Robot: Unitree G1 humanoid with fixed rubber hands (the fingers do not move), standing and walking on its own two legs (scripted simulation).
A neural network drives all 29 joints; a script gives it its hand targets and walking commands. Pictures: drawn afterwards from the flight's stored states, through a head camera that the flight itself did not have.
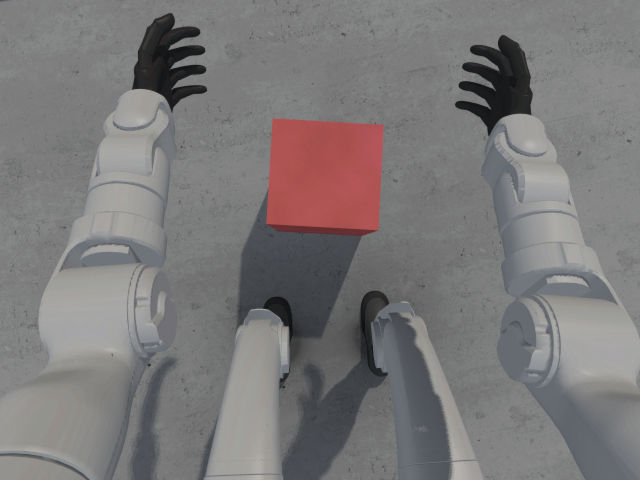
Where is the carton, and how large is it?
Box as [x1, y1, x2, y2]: [266, 118, 383, 235]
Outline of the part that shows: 273,118 266,223 275,229 282,231 362,235 377,230 383,125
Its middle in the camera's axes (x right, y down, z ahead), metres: +0.01 -0.12 +0.86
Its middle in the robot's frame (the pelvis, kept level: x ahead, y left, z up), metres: +0.49 -0.01 -0.51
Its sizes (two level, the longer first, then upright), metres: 0.210 0.200 0.250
